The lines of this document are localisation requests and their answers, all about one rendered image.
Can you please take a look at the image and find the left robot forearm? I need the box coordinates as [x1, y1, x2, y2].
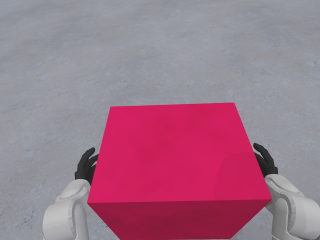
[41, 179, 93, 240]

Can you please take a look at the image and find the robot left hand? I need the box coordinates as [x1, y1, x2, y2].
[75, 147, 99, 186]

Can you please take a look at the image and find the right robot forearm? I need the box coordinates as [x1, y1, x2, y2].
[264, 174, 320, 240]

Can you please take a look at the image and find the robot right hand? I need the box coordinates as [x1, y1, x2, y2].
[253, 143, 278, 178]

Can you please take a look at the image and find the carton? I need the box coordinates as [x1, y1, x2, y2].
[87, 102, 272, 240]

